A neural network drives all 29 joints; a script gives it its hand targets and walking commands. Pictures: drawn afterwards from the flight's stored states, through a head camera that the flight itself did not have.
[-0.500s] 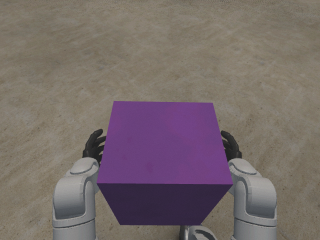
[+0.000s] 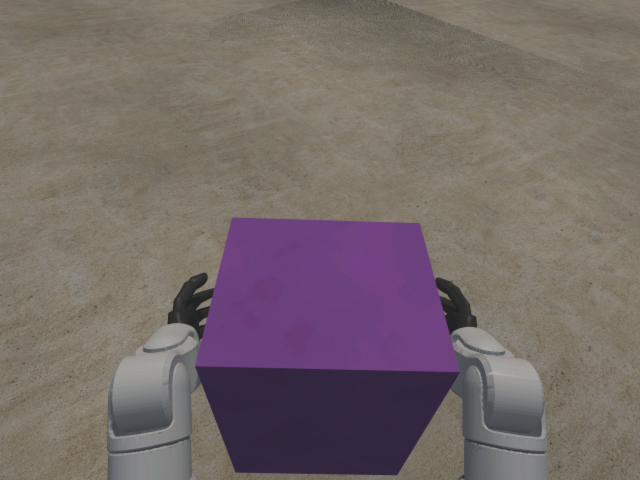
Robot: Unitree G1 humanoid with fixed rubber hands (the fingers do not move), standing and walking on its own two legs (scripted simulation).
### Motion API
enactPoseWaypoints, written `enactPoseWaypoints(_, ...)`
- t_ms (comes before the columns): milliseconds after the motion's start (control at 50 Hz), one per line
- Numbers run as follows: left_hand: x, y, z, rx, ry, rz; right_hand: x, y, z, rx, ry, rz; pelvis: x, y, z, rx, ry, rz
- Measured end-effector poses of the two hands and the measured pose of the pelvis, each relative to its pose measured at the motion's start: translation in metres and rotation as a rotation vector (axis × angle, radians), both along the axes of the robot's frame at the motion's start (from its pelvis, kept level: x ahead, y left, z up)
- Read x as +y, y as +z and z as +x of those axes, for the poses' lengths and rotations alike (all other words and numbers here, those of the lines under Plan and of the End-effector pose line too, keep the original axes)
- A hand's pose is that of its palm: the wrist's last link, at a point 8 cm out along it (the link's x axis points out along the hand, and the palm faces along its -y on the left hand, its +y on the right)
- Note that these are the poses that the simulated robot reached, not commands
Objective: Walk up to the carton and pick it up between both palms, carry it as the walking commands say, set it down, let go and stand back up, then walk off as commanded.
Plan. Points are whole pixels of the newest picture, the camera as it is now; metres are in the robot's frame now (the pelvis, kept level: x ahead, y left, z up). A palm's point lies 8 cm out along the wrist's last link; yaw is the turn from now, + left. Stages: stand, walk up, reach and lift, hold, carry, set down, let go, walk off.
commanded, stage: carry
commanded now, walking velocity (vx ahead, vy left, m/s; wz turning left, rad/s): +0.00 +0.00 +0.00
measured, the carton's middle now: (321, 356) +0.26 +0.01 +0.02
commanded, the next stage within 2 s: none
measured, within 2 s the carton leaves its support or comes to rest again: neither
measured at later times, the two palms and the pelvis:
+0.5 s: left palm (187, 273) +0.34 +0.18 +0.09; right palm (429, 289) +0.33 -0.13 +0.08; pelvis +0.07 +0.03 +0.00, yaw -2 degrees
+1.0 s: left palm (185, 322) +0.29 +0.18 +0.06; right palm (437, 335) +0.28 -0.13 +0.06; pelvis +0.01 +0.02 +0.00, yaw -1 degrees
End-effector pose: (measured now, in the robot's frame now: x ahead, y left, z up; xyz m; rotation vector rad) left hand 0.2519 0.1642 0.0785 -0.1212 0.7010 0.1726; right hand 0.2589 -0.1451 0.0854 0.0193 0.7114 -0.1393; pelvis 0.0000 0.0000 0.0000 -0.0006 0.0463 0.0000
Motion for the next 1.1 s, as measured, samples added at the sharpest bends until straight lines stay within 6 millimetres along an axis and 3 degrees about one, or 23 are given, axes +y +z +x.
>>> enactPoseWaypoints(160,0.009,0.005,0.058,-0.012,-0.032,0.011,0.009,0.001,0.047,-0.012,-0.040,0.019,0.018,0.001,0.043,0.044,-0.014,-0.016)
enactPoseWaypoints(400,0.018,0.010,0.087,-0.025,-0.041,0.027,0.018,0.001,0.074,-0.025,-0.049,0.035,0.030,0.003,0.069,0.076,-0.025,-0.022)
enactPoseWaypoints(620,0.020,0.002,0.081,-0.026,-0.035,0.024,0.019,-0.005,0.069,-0.026,-0.045,0.034,0.030,-0.004,0.064,0.074,-0.022,-0.018)
enactPoseWaypoints(1100,0.013,-0.023,0.022,-0.034,-0.047,0.033,0.012,-0.027,0.012,-0.034,-0.024,0.018,0.023,-0.004,0.003,-0.009,-0.022,0.002)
